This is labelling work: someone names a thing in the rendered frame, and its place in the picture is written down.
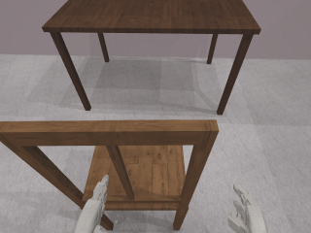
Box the robot right hand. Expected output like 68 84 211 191
228 183 268 233

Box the chair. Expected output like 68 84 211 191
0 119 220 231

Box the robot left hand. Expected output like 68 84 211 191
74 175 109 233

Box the table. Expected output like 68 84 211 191
42 0 261 116

